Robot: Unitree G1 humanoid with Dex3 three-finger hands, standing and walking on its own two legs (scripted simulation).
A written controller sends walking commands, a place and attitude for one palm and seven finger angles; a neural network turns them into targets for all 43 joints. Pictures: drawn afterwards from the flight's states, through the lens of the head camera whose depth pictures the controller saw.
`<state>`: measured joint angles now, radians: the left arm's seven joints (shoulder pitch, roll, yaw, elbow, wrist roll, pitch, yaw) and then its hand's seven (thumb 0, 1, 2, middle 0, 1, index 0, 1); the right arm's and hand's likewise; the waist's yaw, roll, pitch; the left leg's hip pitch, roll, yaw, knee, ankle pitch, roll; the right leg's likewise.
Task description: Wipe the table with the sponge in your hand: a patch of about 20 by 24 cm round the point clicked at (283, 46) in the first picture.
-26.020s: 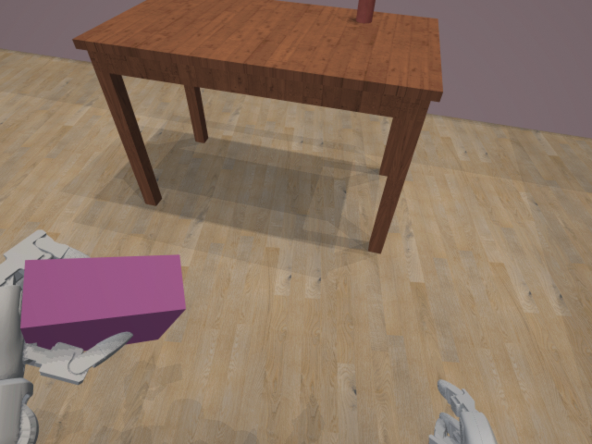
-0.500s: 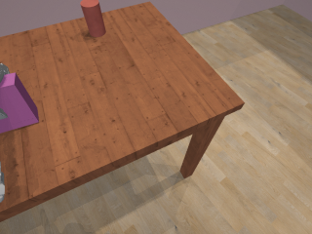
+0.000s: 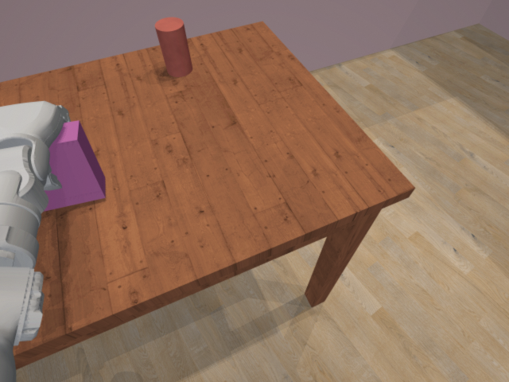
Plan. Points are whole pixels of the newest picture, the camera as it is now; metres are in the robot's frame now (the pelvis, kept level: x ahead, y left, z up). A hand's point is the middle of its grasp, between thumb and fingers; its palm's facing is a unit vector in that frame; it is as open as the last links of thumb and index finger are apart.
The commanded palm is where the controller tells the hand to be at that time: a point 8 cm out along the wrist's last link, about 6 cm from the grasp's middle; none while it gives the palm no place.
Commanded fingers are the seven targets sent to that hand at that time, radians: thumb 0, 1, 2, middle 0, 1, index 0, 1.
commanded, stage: slide across to the middle lane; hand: left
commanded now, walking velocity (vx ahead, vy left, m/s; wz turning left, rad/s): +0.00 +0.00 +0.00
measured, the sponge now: (54, 178) +0.41 +0.36 +0.06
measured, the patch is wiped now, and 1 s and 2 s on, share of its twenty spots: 0.55 0.70 0.80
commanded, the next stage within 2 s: wipe back along the middle lane in 0.16 s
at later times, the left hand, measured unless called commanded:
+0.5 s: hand (72, 155) +0.43 +0.31 +0.10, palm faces -0.11 +0.02 -0.99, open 9.9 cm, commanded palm +0.40 +0.30 +0.15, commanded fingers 0.00 0.10 1.30 -1.20 -1.60 -1.20 -1.60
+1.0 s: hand (74, 174) +0.39 +0.29 +0.10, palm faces -0.02 +0.01 -1.00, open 9.9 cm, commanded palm +0.35 +0.28 +0.13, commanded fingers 0.00 0.10 1.30 -1.20 -1.60 -1.20 -1.60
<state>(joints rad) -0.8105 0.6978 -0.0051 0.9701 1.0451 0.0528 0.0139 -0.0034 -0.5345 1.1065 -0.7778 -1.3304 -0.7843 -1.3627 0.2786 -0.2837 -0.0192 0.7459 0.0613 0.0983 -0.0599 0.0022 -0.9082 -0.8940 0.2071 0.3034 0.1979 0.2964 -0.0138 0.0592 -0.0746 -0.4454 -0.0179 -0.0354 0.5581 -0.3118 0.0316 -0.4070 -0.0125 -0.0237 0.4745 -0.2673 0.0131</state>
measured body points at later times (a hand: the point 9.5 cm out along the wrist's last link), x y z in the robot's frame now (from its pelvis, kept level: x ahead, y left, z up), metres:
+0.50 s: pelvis +0.01 -0.01 +0.00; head +0.06 -0.04 +0.45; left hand +0.43 +0.30 +0.16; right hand +0.07 -0.29 -0.14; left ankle -0.03 +0.10 -0.73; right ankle -0.03 -0.14 -0.73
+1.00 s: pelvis +0.01 -0.01 +0.00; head +0.04 -0.04 +0.45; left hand +0.39 +0.29 +0.16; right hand +0.16 -0.26 -0.12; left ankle -0.03 +0.10 -0.73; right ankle -0.03 -0.14 -0.73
